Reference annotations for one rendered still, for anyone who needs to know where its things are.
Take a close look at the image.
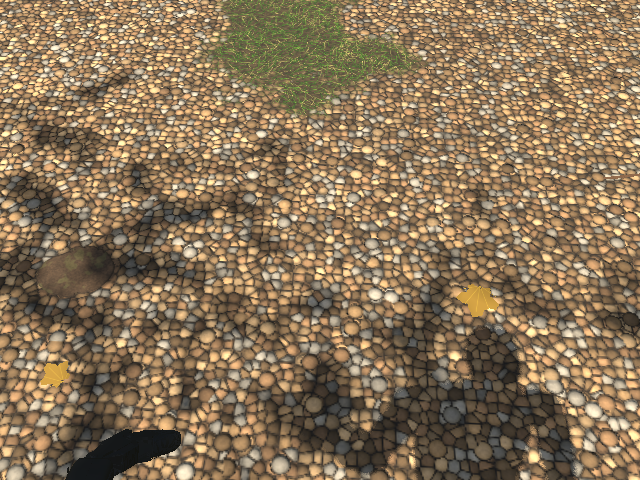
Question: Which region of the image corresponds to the robot left hand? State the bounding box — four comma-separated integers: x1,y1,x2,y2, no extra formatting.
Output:
65,429,181,480

